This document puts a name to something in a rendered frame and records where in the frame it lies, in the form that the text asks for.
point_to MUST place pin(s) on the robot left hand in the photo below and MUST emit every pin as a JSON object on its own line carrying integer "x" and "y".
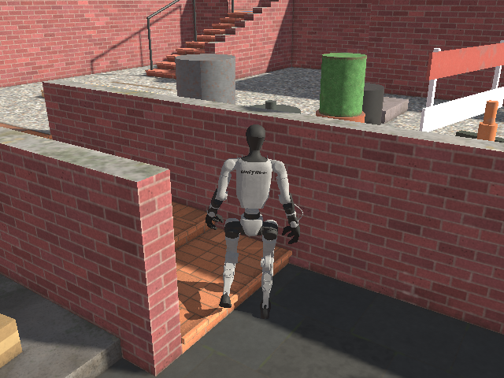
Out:
{"x": 209, "y": 220}

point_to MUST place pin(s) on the humanoid robot torso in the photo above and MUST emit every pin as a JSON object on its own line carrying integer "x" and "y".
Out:
{"x": 253, "y": 180}

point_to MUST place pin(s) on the right robot upper arm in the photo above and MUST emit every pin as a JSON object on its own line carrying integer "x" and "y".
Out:
{"x": 282, "y": 181}

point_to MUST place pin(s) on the robot left forearm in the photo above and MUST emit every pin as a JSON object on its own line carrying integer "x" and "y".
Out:
{"x": 214, "y": 205}

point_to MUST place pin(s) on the robot right forearm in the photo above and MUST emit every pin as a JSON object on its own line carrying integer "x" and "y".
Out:
{"x": 290, "y": 213}

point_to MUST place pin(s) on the right robot thigh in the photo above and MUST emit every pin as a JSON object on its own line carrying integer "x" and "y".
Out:
{"x": 269, "y": 237}

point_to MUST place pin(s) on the left robot upper arm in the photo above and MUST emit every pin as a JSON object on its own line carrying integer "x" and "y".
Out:
{"x": 224, "y": 179}

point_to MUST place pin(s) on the robot right hand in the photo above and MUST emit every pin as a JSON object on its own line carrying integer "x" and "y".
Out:
{"x": 294, "y": 231}

